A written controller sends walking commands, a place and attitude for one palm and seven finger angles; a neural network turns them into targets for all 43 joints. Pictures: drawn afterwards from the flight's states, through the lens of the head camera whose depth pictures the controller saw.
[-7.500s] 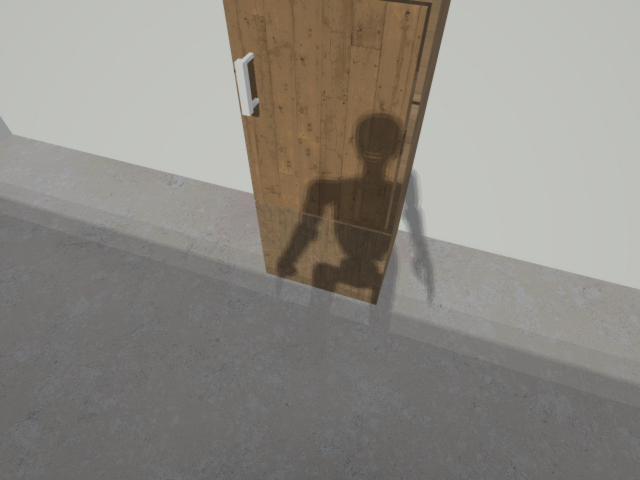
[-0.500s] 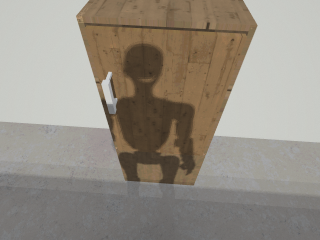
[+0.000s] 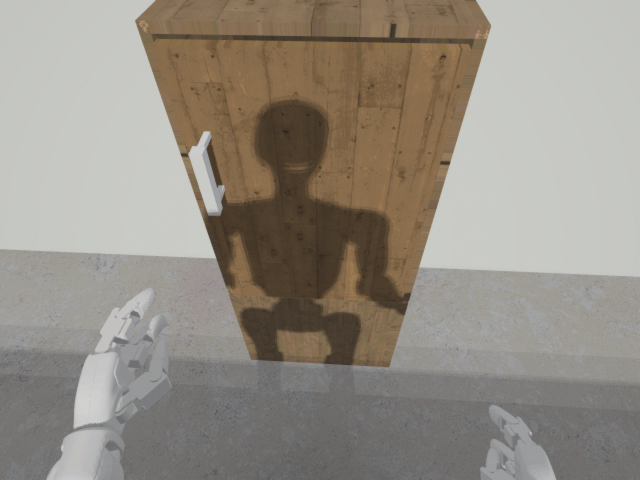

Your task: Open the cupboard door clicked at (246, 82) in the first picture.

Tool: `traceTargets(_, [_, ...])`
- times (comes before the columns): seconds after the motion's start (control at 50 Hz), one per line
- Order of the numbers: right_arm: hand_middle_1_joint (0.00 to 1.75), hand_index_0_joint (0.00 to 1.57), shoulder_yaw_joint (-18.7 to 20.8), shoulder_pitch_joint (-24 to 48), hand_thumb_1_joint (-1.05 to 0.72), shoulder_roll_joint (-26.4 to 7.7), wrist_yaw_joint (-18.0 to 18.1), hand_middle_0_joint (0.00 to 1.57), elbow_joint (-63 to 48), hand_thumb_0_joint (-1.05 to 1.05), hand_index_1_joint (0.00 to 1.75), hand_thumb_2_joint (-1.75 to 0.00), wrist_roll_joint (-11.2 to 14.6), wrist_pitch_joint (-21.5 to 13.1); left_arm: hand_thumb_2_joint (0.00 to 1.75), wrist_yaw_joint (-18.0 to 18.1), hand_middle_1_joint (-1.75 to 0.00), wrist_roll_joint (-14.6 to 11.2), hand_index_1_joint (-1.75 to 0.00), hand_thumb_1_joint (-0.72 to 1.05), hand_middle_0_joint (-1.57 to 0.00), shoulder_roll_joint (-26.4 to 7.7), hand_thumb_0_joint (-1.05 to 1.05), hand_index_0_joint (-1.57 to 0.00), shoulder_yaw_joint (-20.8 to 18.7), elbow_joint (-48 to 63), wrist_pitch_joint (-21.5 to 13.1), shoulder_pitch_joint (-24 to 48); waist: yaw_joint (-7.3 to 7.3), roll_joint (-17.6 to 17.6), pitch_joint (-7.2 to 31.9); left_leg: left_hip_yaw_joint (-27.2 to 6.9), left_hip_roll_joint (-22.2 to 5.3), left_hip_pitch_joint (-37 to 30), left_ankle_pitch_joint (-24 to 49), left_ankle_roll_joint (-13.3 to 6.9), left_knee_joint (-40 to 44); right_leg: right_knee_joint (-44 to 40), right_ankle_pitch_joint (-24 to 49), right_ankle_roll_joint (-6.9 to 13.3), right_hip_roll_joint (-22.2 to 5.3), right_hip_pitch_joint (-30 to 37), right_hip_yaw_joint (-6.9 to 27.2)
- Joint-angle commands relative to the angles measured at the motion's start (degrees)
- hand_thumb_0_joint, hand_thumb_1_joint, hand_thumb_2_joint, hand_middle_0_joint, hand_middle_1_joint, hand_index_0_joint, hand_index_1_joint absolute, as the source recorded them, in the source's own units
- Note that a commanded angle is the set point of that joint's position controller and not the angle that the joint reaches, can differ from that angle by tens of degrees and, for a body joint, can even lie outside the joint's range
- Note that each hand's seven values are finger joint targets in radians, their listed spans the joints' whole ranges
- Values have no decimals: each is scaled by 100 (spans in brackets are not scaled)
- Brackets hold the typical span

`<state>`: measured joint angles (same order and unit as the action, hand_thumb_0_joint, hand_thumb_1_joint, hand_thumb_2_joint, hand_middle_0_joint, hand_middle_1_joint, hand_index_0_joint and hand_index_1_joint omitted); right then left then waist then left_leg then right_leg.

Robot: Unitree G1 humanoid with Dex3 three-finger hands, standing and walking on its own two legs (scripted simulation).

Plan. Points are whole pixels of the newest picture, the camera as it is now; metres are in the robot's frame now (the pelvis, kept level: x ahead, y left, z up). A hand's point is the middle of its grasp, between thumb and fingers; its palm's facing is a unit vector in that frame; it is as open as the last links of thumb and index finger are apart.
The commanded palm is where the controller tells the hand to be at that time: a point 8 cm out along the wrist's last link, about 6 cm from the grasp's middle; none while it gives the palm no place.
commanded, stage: raise the hand with hooked fingers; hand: left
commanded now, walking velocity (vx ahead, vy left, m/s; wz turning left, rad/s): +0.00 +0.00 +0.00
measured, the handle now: (210, 174) +0.55 +0.20 +0.08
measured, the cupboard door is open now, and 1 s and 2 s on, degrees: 0 0 0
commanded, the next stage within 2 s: move the hooked fingers beside the handle in 1.84 s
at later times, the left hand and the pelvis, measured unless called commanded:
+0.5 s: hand (137, 396) +0.22 +0.23 +0.02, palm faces -0.09 -1.00 -0.03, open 10.6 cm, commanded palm +0.18 +0.29 +0.02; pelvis -0.03 +0.01 -0.03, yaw +0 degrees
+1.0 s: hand (65, 351) +0.25 +0.30 +0.07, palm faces +0.02 -1.00 -0.05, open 13.4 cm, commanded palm +0.22 +0.34 +0.07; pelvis -0.01 +0.04 -0.01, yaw +1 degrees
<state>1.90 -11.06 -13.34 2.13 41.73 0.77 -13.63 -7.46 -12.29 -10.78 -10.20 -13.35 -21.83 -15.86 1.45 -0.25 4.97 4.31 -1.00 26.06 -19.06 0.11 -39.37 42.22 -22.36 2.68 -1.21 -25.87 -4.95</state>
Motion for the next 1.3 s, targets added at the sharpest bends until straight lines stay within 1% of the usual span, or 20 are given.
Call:
traceTargets(0.0, [30, 20, 364, 460, -90, -924, -171, 20, -1357, 0, 30, -90, 97, -328, 76, -1566, -51, -420, -51, 57, -22, -777, 0, -22, -702, -450, -1222, -1652, -486, 593, 384, -182, 320, 1155, 722, 88, -811, 209, 1700, -161, -172, -195, 662])
traceTargets(0.04, [30, 20, 348, 505, -90, -917, -129, 20, -1675, 0, 30, -90, 138, -346, 74, -1919, -54, -602, -54, 53, -23, -1287, 0, -23, -1135, 119, -1372, -991, -500, 292, 972, -86, 355, 1492, 412, 7, -1162, 273, 1094, -229, -236, -185, 1040])
traceTargets(0.1, [30, 20, 286, 437, -90, -855, 19, 20, -1942, 0, 30, -90, 154, -346, 71, -1904, -58, -944, -58, 46, -23, -1767, 0, -23, -1424, 1435, -1459, 662, -311, -179, 1357, -170, 278, 1682, -167, -93, -1545, 36, -538, -321, -278, -442, 1580])
traceTargets(0.14, [30, 20, 213, 274, -90, -731, 110, 20, -1851, 0, 30, -90, 158, -383, 69, -1736, -62, -1030, -62, 41, -24, -1584, 0, -24, -1241, 2071, -1649, 1263, -97, -539, 1366, -236, 161, 1467, -193, -151, -1697, -16, -880, -270, -206, -670, 1551])
traceTargets(0.18, [30, 20, 156, 135, -90, -785, 202, 20, -1720, 0, 30, -90, 137, -461, 67, -1672, -64, -1029, -64, 36, -24, -1453, 0, -24, -878, 2579, -1748, 1781, 145, -541, 1386, -361, 60, 1306, -180, -213, -1820, 86, -950, -204, -74, -994, 1436])
traceTargets(0.22, [30, 20, 113, 29, -90, -856, 273, 20, -1543, 0, 30, -90, 155, -554, 65, -1750, -68, -887, -68, 32, -24, -1251, 0, -24, -466, 2333, -1621, 1436, 248, -582, 1150, -430, 8, 1220, -178, -261, -1748, 121, -824, -170, 5, -1233, 1239])
traceTargets(0.26, [30, 20, 75, -20, -90, -948, 326, 20, -1407, 0, 30, -90, 187, -580, 63, -1857, -70, -735, -70, 27, -25, -1443, 0, -25, -399, 1826, -1224, 1416, 328, -537, 771, -511, -5, 1354, -294, -270, -1606, 25, -866, -186, 48, -1330, 1118])
traceTargets(0.3, [30, 20, 34, -36, -90, -1013, 369, 20, -1415, 0, 30, -90, 229, -535, 61, -2033, -74, -688, -74, 22, -25, -1644, 0, -25, -516, 1245, -658, 1326, 249, -317, 599, -568, 11, 1440, -236, -264, -1450, -90, -774, -218, 36, -1181, 1099])
traceTargets(0.36, [30, 20, 44, 67, -90, -963, 341, 20, -1655, 0, 30, -90, 248, -439, 58, -2066, -78, -737, -78, 15, -25, -1969, 0, -25, -1095, 1004, 201, 576, -188, -189, 1135, -538, 70, 1214, 204, -241, -1112, -158, -238, -249, -38, -459, 957])
traceTargets(0.38, [30, 20, 37, 141, -90, -925, 321, 20, -1705, 0, 30, -90, 238, -394, 57, -2034, -80, -851, -80, 13, -25, -2080, 0, -25, -1391, 835, 412, 334, -362, -111, 1200, -571, 79, 1131, 428, -215, -1029, -106, 74, -220, -7, -221, 884])
traceTargets(0.42, [30, 20, 27, 196, -90, -794, 271, 20, -1803, 0, 30, -90, 216, -346, 55, -1821, -82, -1079, -82, 8, -26, -1975, 0, -26, -1693, 1188, 500, 87, -496, 85, 1448, -527, 87, 958, 721, -178, -856, -67, 583, -275, -21, 88, 711])
traceTargets(0.48, [30, 20, -2, 192, -90, -734, 205, 20, -1843, 0, 30, -90, 152, -368, 52, -1434, -87, -1167, -87, 1, -26, -1719, 0, -26, -1672, 1523, 265, 198, -509, 127, 1158, -543, 78, 828, 797, -143, -619, 25, 724, -211, 134, -59, 432])
traceTargets(0.6, [30, 20, 17, -194, -90, -964, 176, 20, -1666, 0, 30, -90, 147, -480, 46, -1468, -96, -725, -96, -13, -27, -1534, 0, -27, -921, 1590, -237, 1039, 12, -190, 853, -573, 39, 493, 354, -187, -497, 39, 344, -199, 208, -751, 264])
traceTargets(0.7, [30, 20, 3, -263, -90, -1070, 298, 20, -1588, 0, 30, -90, 200, -545, 41, -1813, -103, -826, -103, -24, -28, -2087, 0, -28, -1291, 1685, -106, 1480, -56, -351, 1305, -689, 14, 27, 565, -182, -334, -30, 582, -139, 217, -430, 206])
traceTargets(0.78, [30, 20, -57, -183, -90, -1051, 341, 20, -1586, 0, 30, -90, 187, -549, 37, -1708, -110, -931, -110, -34, -29, -2374, 0, -29, -1681, 1735, 33, 1602, -247, -767, 1263, -778, -7, -315, 908, -107, -116, -39, 841, -69, 255, -252, 79])
traceTargets(0.8, [30, 20, -83, -154, -90, -1009, 334, 20, -1606, 0, 30, -90, 193, -531, 36, -1685, -111, -942, -111, -36, -29, -2235, 0, -29, -1594, 1709, 78, 1597, -229, -811, 1184, -770, -15, -386, 990, -88, -57, -62, 910, -76, 247, -241, 39])
traceTargets(0.98, [30, 20, -122, -157, -90, -1079, 313, 20, -1729, 0, 30, -90, 237, -311, 30, -1967, -120, -861, -120, -50, -30, -2205, 0, -30, -1422, 931, 895, 2061, -164, -511, 734, -769, -32, -505, 1243, -55, 178, -347, 1268, -83, 294, -84, 4])
traceTargets(1.06, [30, 20, -139, -138, -90, -1073, 352, 20, -1743, 0, 30, -90, 218, -267, 30, -2004, -120, -882, -120, -50, -30, -2580, 0, -30, -1732, 1157, 849, 2653, -179, -514, 1128, -796, -34, -801, 1365, -51, 242, -424, 1326, -86, 287, 72, 20])
traceTargets(1.18, [30, 20, -215, -127, -90, -1078, 396, 20, -1644, 0, 30, -90, 203, -235, 30, -2060, -120, -857, -120, -50, -30, -2869, 0, -30, -1891, 852, 761, 3242, -191, -766, 1024, -858, -38, -1010, 1237, -18, 427, -591, 1150, -23, 314, 151, 47])
traceTargets(1.28, [30, 20, -220, -123, -90, -1120, 452, 20, -1610, 0, 30, -90, 252, -181, 30, -2346, -120, -917, -120, -50, -30, -3017, 0, -30, -1971, 150, 1067, 3408, -187, -479, 912, -776, 17, -895, 1035, -95, 517, -811, 1168, -38, 276, 351, 102])
